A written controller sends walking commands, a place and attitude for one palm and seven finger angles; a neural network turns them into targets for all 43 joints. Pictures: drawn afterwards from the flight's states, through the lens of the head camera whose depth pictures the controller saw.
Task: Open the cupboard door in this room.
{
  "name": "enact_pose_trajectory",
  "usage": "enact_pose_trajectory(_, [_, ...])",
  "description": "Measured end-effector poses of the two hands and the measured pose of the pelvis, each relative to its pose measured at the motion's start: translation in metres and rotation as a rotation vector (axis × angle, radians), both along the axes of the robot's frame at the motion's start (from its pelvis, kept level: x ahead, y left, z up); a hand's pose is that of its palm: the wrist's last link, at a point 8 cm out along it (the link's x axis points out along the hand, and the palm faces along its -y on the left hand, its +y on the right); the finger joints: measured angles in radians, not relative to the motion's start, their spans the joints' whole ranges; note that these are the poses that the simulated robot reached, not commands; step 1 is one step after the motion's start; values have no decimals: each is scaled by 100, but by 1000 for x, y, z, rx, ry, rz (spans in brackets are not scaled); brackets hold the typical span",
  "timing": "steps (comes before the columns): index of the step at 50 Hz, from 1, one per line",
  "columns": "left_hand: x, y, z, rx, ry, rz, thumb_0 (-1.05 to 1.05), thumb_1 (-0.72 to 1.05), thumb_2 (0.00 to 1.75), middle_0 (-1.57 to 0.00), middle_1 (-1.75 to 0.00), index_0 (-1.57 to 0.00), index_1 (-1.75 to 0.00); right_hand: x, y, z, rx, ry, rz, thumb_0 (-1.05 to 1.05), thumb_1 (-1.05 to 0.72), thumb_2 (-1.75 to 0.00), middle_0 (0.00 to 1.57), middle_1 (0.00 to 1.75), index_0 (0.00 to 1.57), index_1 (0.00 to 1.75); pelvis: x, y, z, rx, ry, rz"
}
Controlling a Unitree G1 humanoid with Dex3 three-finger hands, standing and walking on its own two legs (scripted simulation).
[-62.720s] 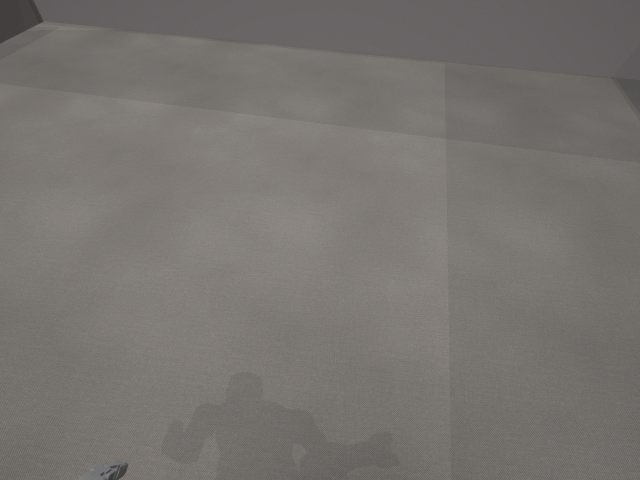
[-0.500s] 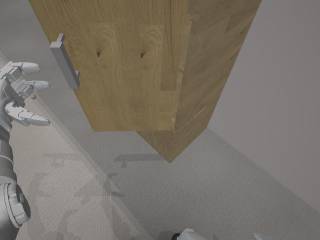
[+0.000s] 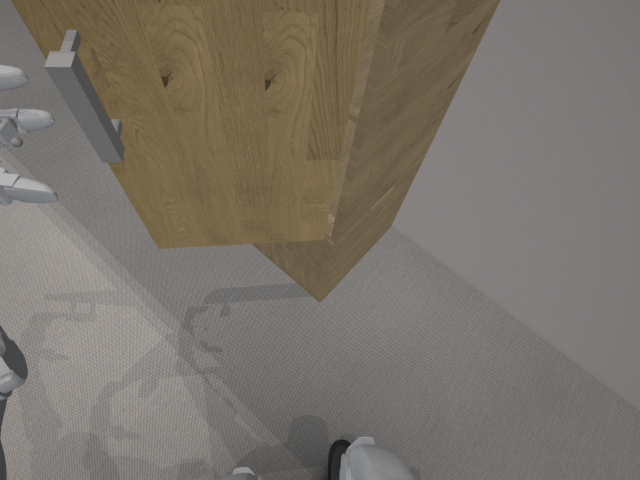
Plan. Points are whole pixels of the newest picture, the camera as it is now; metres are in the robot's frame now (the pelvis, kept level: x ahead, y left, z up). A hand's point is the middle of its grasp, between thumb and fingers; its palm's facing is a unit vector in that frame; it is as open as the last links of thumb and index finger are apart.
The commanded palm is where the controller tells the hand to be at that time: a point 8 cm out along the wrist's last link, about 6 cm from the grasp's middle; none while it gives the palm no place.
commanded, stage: move the hooked fingers beside the handle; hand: left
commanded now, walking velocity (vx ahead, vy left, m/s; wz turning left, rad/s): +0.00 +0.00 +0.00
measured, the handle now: (93, 100) +0.54 +0.25 +0.11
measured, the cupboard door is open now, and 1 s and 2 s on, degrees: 47 47 47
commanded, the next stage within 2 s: slide the fingers in behind the handle in 1.14 s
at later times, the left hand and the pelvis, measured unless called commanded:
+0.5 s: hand (22, 126) +0.50 +0.31 +0.11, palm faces +0.04 -1.00 +0.00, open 14.0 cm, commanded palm +0.47 +0.36 +0.11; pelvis +0.02 +0.01 +0.00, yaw -1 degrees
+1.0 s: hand (22, 132) +0.48 +0.31 +0.12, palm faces +0.05 -1.00 -0.02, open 14.0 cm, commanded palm +0.46 +0.36 +0.11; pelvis +0.00 +0.00 -0.01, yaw +0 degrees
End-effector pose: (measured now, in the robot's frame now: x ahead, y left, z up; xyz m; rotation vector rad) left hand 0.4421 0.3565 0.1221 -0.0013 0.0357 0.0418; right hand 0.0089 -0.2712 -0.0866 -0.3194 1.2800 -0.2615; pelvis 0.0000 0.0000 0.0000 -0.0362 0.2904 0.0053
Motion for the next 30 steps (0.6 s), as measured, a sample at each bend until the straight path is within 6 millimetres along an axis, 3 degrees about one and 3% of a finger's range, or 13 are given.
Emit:
enact_pose_trajectory(18, [37,10,-3,3,-2,-19,-1,-50,30,-30,-120,-30,-120,-13,10,2,-4,122,-40,0,-90,-90,21,30,20,30,12,7,-4,-21,60,2])
enact_pose_trajectory(30, [26,15,-10,9,-14,11,-1,-50,30,-30,-120,-30,-120,3,11,1,21,95,-33,0,-90,-90,21,30,20,30,19,6,-4,-24,53,-4])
